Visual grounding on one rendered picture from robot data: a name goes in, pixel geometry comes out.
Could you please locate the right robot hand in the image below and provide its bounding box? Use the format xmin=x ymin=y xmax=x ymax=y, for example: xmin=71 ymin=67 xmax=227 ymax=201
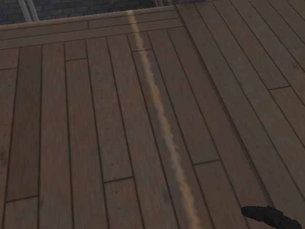
xmin=241 ymin=205 xmax=302 ymax=229

